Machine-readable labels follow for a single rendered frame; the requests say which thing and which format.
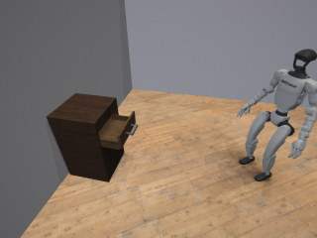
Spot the drawer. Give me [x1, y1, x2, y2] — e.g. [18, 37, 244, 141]
[98, 111, 136, 150]

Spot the robot right forearm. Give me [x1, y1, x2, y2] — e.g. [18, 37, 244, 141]
[248, 89, 267, 106]

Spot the robot right hand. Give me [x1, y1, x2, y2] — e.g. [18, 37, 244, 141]
[237, 103, 251, 118]

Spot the robot left hand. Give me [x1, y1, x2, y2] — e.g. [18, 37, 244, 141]
[287, 139, 306, 159]

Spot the robot left forearm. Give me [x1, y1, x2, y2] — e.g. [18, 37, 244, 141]
[298, 108, 317, 141]

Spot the left robot upper arm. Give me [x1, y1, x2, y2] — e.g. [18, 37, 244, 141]
[305, 79, 317, 116]

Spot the robot torso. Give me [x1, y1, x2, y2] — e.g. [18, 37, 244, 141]
[268, 69, 311, 127]

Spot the handle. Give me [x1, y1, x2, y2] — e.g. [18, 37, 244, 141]
[126, 124, 138, 136]

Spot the cabinet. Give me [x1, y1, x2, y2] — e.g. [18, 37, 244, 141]
[47, 93, 125, 182]

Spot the robot right thigh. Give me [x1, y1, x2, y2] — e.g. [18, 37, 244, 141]
[247, 111, 271, 147]

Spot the right robot upper arm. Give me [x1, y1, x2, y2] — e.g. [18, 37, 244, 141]
[264, 69, 288, 94]

